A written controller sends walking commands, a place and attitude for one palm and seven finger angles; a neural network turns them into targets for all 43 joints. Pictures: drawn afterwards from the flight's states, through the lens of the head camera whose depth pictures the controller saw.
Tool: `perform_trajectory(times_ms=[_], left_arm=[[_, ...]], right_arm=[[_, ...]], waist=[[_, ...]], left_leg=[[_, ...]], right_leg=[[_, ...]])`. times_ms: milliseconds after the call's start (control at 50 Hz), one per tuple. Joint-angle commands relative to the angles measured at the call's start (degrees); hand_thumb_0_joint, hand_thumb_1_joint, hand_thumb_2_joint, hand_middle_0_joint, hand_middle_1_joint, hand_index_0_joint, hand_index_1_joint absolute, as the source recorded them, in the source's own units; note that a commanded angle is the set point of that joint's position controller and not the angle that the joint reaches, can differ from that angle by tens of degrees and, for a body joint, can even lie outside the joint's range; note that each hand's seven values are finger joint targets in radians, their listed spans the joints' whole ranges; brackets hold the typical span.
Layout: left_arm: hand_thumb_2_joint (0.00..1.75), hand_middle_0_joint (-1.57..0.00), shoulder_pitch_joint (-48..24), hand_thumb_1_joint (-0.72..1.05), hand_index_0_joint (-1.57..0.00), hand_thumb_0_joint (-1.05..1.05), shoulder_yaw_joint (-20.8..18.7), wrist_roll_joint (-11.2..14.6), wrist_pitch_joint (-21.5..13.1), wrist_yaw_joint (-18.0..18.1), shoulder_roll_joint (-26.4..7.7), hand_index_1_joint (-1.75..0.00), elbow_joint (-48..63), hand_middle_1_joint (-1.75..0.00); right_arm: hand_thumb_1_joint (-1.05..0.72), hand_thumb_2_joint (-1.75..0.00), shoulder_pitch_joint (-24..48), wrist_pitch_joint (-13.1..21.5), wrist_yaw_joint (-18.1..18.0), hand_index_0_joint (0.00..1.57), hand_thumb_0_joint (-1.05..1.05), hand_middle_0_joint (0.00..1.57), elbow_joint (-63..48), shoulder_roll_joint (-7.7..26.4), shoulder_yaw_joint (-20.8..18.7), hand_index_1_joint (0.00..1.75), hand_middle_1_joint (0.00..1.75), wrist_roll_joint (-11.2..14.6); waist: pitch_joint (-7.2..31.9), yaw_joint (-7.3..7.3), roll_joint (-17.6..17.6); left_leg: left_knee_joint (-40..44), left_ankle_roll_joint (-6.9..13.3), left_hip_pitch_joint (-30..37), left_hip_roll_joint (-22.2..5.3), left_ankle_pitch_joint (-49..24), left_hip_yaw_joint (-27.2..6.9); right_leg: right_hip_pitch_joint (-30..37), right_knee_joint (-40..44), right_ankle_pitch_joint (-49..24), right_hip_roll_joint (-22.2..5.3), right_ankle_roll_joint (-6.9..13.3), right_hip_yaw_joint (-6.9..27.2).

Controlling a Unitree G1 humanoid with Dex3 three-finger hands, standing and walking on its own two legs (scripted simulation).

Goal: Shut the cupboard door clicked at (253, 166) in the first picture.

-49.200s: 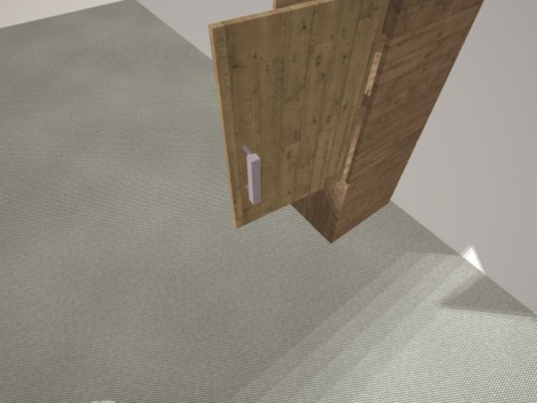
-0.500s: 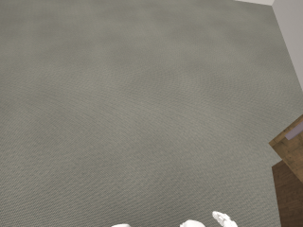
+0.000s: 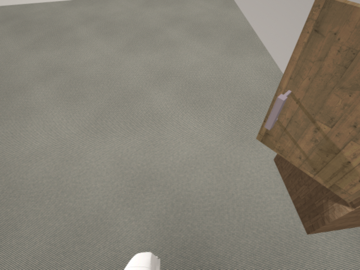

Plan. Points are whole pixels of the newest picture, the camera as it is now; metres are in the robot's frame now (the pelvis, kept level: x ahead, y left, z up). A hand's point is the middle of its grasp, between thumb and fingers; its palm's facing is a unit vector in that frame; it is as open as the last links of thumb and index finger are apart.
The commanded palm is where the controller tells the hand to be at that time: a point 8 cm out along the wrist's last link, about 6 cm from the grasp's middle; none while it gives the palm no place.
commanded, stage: turn to face it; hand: left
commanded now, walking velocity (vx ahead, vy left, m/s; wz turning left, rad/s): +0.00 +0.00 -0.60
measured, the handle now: (278, 110) +0.64 -0.31 -0.11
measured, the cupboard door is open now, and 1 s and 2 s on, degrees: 36 36 36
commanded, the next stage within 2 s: take the last steps up to it in 1.20 s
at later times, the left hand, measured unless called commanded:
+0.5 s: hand (89, 269) +0.14 +0.24 -0.16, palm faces -0.25 -0.94 -0.23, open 7.4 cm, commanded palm none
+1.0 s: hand (123, 268) +0.14 +0.16 -0.16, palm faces -0.50 -0.83 -0.23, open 7.4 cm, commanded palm none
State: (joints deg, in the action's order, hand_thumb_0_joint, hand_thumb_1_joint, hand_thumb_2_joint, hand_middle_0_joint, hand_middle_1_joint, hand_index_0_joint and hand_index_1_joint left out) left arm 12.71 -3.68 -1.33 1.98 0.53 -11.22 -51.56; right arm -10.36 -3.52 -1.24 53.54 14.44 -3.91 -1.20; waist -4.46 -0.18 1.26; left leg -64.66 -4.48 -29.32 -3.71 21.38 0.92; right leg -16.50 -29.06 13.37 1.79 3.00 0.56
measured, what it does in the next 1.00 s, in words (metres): steps on the spot, turning right: left foot, then right foot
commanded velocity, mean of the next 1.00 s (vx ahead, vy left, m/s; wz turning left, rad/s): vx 0.00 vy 0.00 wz -0.53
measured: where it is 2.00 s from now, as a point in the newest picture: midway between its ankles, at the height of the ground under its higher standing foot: outside the picture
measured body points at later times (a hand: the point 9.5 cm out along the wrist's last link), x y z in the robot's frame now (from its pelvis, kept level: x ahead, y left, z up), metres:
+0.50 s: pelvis -0.01 +0.06 +0.00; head +0.03 +0.06 +0.45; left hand +0.15 +0.29 -0.14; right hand -0.02 -0.20 -0.13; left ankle +0.02 +0.16 -0.74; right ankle -0.06 -0.08 -0.67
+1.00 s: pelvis -0.02 +0.03 +0.00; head +0.00 +0.01 +0.45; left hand +0.17 +0.20 -0.14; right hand -0.09 -0.23 -0.14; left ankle +0.05 +0.15 -0.69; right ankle -0.07 -0.06 -0.74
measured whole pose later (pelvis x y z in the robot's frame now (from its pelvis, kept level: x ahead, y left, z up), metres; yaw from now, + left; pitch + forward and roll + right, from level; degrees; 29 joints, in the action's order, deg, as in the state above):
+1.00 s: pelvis -0.02 +0.03 +0.00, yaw -33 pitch +1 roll +0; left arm 12.2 -2.9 -1.7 2.3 -0.2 -11.1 -51.4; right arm -10.4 -3.0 -1.0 52.2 13.4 -3.1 -0.9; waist -3.1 0.3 0.7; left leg -51.5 -4.6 -25.5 -2.6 22.4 0.8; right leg -14.9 -28.1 13.7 3.0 2.0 4.2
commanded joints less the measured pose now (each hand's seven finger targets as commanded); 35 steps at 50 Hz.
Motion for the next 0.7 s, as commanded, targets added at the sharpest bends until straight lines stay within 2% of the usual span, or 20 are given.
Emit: perform_trajectory(times_ms=[0, 60, 120, 160, 180, 200, 220, 240, 260, 280, 340, 420, 500, 540, 580, 600, 620, 640, 660, 680], left_arm=[[0.90, -0.20, 2.7, 0.90, -0.20, 0.00, -3.0, -0.1, -1.3, 0.3, -11.4, -0.30, 3.7, -0.30], [0.90, -0.20, 2.1, 0.90, -0.20, 0.00, -3.3, -0.4, -0.8, 0.1, -12.3, -0.30, 3.8, -0.30], [0.90, -0.20, 1.3, 0.90, -0.20, 0.00, -3.7, -0.5, -0.5, 0.2, -12.9, -0.30, 3.9, -0.30], [0.90, -0.20, -1.5, 0.90, -0.20, 0.00, -3.7, -0.2, 0.0, 0.1, -12.5, -0.30, 4.3, -0.30], [0.90, -0.20, -2.5, 0.90, -0.20, 0.00, -3.3, 0.1, 0.2, 0.1, -11.1, -0.30, 4.7, -0.30], [0.90, -0.20, -1.7, 0.90, -0.20, 0.00, -2.6, 0.7, 0.6, -0.2, -7.7, -0.30, 5.7, -0.30], [0.90, -0.20, -2.5, 0.90, -0.20, 0.00, -2.3, 0.7, 0.5, -0.9, -6.7, -0.30, 7.2, -0.30], [0.90, -0.20, -4.6, 0.90, -0.20, 0.00, -2.7, 0.1, 0.6, -1.2, -8.7, -0.30, 7.3, -0.30], [0.90, -0.20, -2.9, 0.90, -0.20, 0.00, -3.3, -0.4, 0.8, -1.7, -9.0, -0.30, 6.3, -0.30], [0.90, -0.20, -2.2, 0.90, -0.20, 0.00, -3.5, -0.5, 0.9, -2.0, -8.8, -0.30, 5.4, -0.30], [0.90, -0.20, -1.5, 0.90, -0.20, 0.00, -3.1, 0.0, 1.7, -2.7, -7.0, -0.30, 4.7, -0.30], [0.90, -0.20, -4.4, 0.90, -0.20, 0.00, -2.6, 0.1, 1.8, -3.1, -5.9, -0.30, 5.8, -0.30], [0.90, -0.20, -6.1, 0.90, -0.20, 0.00, -2.0, 0.0, 1.2, -3.1, -5.3, -0.30, 6.2, -0.30], [0.90, -0.20, -5.4, 0.90, -0.20, 0.00, -1.9, 0.1, 0.9, -3.0, -5.6, -0.30, 6.2, -0.30], [0.90, -0.20, -1.5, 0.90, -0.20, 0.00, -2.2, 0.1, 0.4, -2.7, -7.4, -0.30, 5.1, -0.30], [0.90, -0.20, 3.2, 0.90, -0.20, 0.00, -2.9, -0.2, -0.1, -2.4, -10.5, -0.30, 3.7, -0.30], [0.90, -0.20, 5.8, 0.90, -0.20, 0.00, -4.1, -0.8, -0.9, -1.5, -17.2, -0.30, 2.9, -0.30], [0.90, -0.20, 8.0, 0.90, -0.20, 0.00, -4.2, 0.2, -0.6, -0.7, -18.9, -0.30, 2.1, -0.30], [0.90, -0.20, 6.2, 0.90, -0.20, 0.00, -3.8, 0.3, -0.6, -0.4, -17.7, -0.30, 2.6, -0.30], [0.90, -0.20, 2.8, 0.90, -0.20, 0.00, -4.1, 0.1, -0.5, 0.4, -15.2, -0.30, 3.5, -0.30]], right_arm=[[-0.90, -0.90, 2.0, 1.3, 0.0, 0.20, 0.00, 0.20, -5.4, 3.0, -0.2, 0.30, 0.30, 0.1], [-0.90, -0.90, 2.6, 1.7, -0.2, 0.20, 0.00, 0.20, -6.3, 3.0, -0.1, 0.30, 0.30, 0.5], [-0.90, -0.90, 1.8, 2.3, -0.4, 0.20, 0.00, 0.20, -6.5, 2.6, 0.1, 0.30, 0.30, 1.0], [-0.90, -0.90, -2.8, 2.7, -0.7, 0.20, 0.00, 0.20, -5.1, 2.8, 0.0, 0.30, 0.30, 1.3], [-0.90, -0.90, -5.2, 3.2, -0.8, 0.20, 0.00, 0.20, -4.1, 4.0, -0.1, 0.30, 0.30, 1.3], [-0.90, -0.90, -6.8, 3.9, -1.2, 0.20, 0.00, 0.20, -4.0, 8.4, -0.8, 0.30, 0.30, 0.6], [-0.90, -0.90, -7.6, 3.9, -1.5, 0.20, 0.00, 0.20, -5.0, 12.8, -1.6, 0.30, 0.30, -0.1], [-0.90, -0.90, -6.8, 3.6, -1.7, 0.20, 0.00, 0.20, -5.6, 12.8, -1.2, 0.30, 0.30, -0.5], [-0.90, -0.90, -3.4, 4.0, -1.9, 0.20, 0.00, 0.20, -5.9, 9.9, -0.5, 0.30, 0.30, -0.8], [-0.90, -0.90, -1.5, 4.3, -2.0, 0.20, 0.00, 0.20, -6.7, 9.0, -0.1, 0.30, 0.30, -0.8], [-0.90, -0.90, -0.3, 4.1, -1.9, 0.20, 0.00, 0.20, -6.9, 7.8, 0.1, 0.30, 0.30, -0.8], [-0.90, -0.90, -4.1, 3.9, -1.6, 0.20, 0.00, 0.20, -5.1, 8.2, -0.5, 0.30, 0.30, -0.7], [-0.90, -0.90, -6.0, 3.6, -1.0, 0.20, 0.00, 0.20, -3.8, 9.6, -1.3, 0.30, 0.30, -0.8], [-0.90, -0.90, -5.6, 3.5, -0.8, 0.20, 0.00, 0.20, -3.8, 10.6, -1.6, 0.30, 0.30, -0.7], [-0.90, -0.90, -4.0, 3.4, -0.4, 0.20, 0.00, 0.20, -4.2, 10.9, -1.8, 0.30, 0.30, -0.2], [-0.90, -0.90, -2.7, 3.3, -0.1, 0.20, 0.00, 0.20, -4.9, 9.7, -1.7, 0.30, 0.30, 0.2], [-0.90, -0.90, -1.1, 3.1, 0.0, 0.20, 0.00, 0.20, -7.6, 4.4, -0.4, 0.30, 0.30, 0.5], [-0.90, -0.90, 1.7, 2.3, -0.5, 0.20, 0.00, 0.20, -8.6, 5.7, 0.0, 0.30, 0.30, 0.3], [-0.90, -0.90, 1.0, 1.9, -0.5, 0.20, 0.00, 0.20, -8.4, 5.2, 0.1, 0.30, 0.30, 0.4], [-0.90, -0.90, 1.7, 1.8, -0.7, 0.20, 0.00, 0.20, -8.1, 5.1, -0.1, 0.30, 0.30, 0.3]], waist=[[7.4, 1.70, -7.5], [6.8, 2.04, -9.5], [7.9, 2.00, -11.2], [8.5, -0.63, -10.9], [8.8, -1.78, -6.9], [9.3, -2.16, 6.9], [7.6, -2.57, 17.9], [5.7, -2.86, 11.5], [5.0, -0.32, 8.4], [5.6, 0.56, 8.6], [5.1, 1.02, 8.3], [5.8, -0.87, 9.6], [6.7, -2.15, 12.2], [7.5, -1.88, 12.2], [8.4, 0.63, 9.3], [10.3, 3.21, 2.7], [9.2, 4.61, -18.5], [8.8, 6.03, -18.1], [7.5, 4.33, -13.4], [7.1, 3.07, -16.3]], left_leg=[[5.5, -0.7, -2.7, 0.0, 0.4, -1.1], [12.4, -0.4, 0.4, 1.0, 2.5, -0.7], [22.9, 0.4, 5.9, 2.4, 3.5, -0.8], [32.8, 0.9, 14.8, 3.1, -3.4, -0.6], [40.9, 1.1, 22.9, 1.7, -7.8, -1.0], [49.1, 4.2, 28.5, -9.8, -3.7, -12.5], [52.2, 10.4, 27.2, -22.4, -7.9, -24.4], [51.5, 13.9, 20.6, -24.5, -11.8, -23.6], [50.6, 13.7, 19.6, -20.8, -18.8, -18.0], [48.5, 13.2, 19.0, -19.0, -24.9, -15.0], [46.0, 11.3, 20.5, -13.8, -27.8, -3.7], [45.2, 11.6, 24.1, -14.5, -26.3, -0.9], [42.1, 11.7, 24.9, -15.9, -32.1, 1.5], [39.8, 11.1, 24.6, -16.6, -33.5, 2.6], [33.8, 7.7, 19.0, -15.3, -28.7, 4.9], [26.0, 4.3, 13.5, -12.4, -20.0, 8.2], [12.5, 0.4, -3.3, -3.0, 10.3, 11.8], [2.1, 0.3, -6.2, -0.9, 16.7, 4.2], [-2.3, 0.7, -7.9, -2.0, 12.6, -0.1], [-3.3, 0.5, -10.1, -2.7, 9.3, -1.2]], right_leg=[[9.3, 9.9, -17.4, -14.1, 7.7, 17.1], [7.4, 9.7, -14.5, -13.7, 8.3, 19.6], [5.6, 7.2, -17.7, -13.1, 8.0, 22.6], [-0.4, 5.0, -13.2, -10.9, 4.9, 22.6], [-6.7, 2.4, -7.2, -7.6, 2.1, 20.4], [-15.2, -5.9, 6.4, -0.5, -1.1, 13.7], [-20.0, -20.2, 21.2, 3.3, -4.4, 3.5], [-17.7, -29.8, 20.5, 0.2, -4.6, 4.8], [-17.3, -34.6, 16.2, -0.6, -5.2, 4.6], [-16.9, -38.0, 15.2, -1.2, -5.5, 3.6], [-16.1, -38.1, 11.2, -1.8, -6.5, 0.9], [-14.4, -28.6, 10.7, -2.8, -6.6, -2.0], [-8.9, -17.7, 11.7, -2.1, -5.4, -5.0], [-5.4, -12.3, 10.9, -1.6, -4.5, -6.0], [5.0, 0.4, 0.5, -1.5, -3.2, -5.9], [13.2, 7.4, -8.2, -5.8, -1.5, -0.4], [21.2, 11.1, -25.5, -20.3, 4.3, 19.9], [16.7, 9.5, -34.7, -25.1, 9.4, 23.8], [14.8, 9.9, -27.3, -23.8, 10.7, 20.7], [14.8, 9.7, -25.3, -20.3, 9.7, 20.8]])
